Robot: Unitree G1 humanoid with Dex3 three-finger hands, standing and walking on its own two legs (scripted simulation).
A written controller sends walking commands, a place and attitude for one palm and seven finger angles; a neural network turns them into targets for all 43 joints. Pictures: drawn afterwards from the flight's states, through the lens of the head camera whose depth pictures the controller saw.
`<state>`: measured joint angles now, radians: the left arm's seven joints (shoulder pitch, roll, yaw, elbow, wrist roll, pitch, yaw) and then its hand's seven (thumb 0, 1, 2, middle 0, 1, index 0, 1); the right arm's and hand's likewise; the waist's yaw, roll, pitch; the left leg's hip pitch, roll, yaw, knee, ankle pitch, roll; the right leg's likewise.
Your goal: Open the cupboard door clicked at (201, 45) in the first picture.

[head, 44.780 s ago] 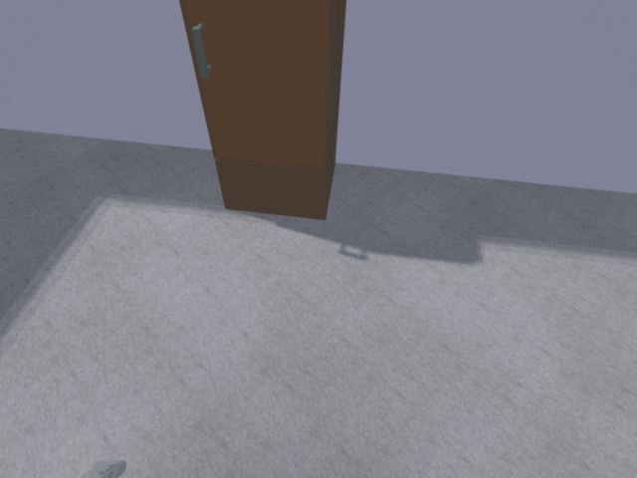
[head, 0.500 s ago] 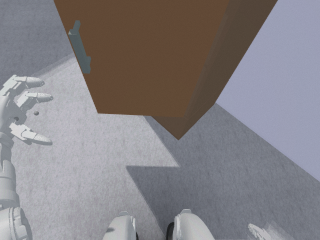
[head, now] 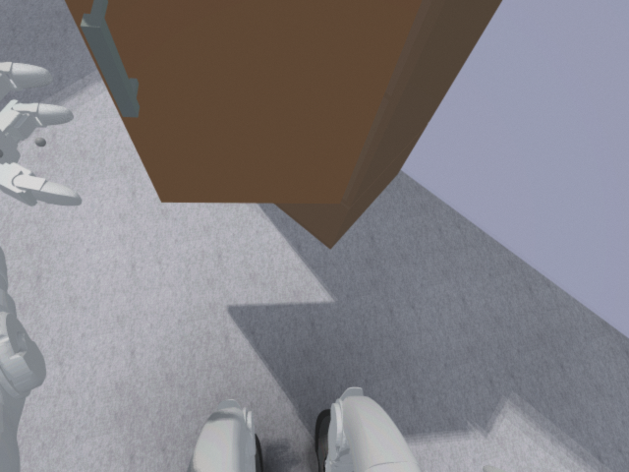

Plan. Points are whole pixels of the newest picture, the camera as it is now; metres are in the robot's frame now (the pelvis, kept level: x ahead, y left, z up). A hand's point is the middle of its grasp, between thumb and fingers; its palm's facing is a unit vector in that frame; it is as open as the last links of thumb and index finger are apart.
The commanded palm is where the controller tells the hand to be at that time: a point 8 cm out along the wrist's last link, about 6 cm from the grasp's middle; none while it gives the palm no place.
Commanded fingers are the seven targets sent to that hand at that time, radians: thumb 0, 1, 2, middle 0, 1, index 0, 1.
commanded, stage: move the hooked fingers beside the handle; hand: left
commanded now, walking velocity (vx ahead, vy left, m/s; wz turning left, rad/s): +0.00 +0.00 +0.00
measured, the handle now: (116, 60) +0.62 +0.23 +0.05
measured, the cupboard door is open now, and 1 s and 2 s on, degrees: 43 43 43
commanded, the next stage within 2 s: slide the fingers in behind the handle in 1.26 s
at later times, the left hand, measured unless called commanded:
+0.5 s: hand (50, 78) +0.57 +0.29 +0.06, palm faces +0.00 -1.00 -0.02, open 14.0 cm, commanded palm +0.58 +0.31 +0.06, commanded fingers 0.00 -0.50 0.30 -0.30 -1.20 -0.30 -1.20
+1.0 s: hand (52, 79) +0.57 +0.29 +0.06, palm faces -0.01 -1.00 -0.02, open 14.0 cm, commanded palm +0.56 +0.31 +0.06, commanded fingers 0.00 -0.50 0.30 -0.30 -1.20 -0.30 -1.20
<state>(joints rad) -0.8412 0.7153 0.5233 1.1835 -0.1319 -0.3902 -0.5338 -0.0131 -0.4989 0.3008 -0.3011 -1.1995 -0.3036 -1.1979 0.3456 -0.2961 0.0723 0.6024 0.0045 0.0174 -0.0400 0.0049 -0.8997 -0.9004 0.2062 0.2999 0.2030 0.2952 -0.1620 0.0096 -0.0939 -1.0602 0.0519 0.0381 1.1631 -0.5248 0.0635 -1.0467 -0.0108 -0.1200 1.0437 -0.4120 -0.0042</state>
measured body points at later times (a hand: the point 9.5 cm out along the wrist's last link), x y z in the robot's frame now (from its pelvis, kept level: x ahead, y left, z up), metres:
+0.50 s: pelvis +0.00 +0.00 -0.02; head +0.22 +0.05 +0.37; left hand +0.57 +0.35 +0.06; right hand -0.03 -0.26 -0.10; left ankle +0.01 +0.07 -0.65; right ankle +0.04 -0.13 -0.65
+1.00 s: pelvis +0.03 +0.01 +0.00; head +0.23 +0.06 +0.40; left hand +0.57 +0.35 +0.06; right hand -0.01 -0.25 -0.08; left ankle +0.01 +0.08 -0.65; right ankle +0.04 -0.13 -0.65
